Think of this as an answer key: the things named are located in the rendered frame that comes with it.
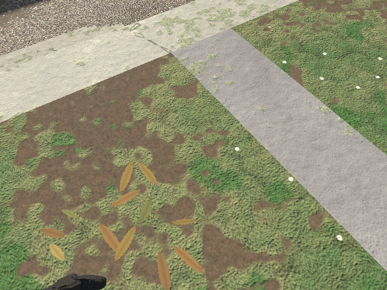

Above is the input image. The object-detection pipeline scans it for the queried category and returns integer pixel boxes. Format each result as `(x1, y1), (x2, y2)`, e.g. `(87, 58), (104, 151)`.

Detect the left robot hand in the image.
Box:
(43, 273), (106, 290)

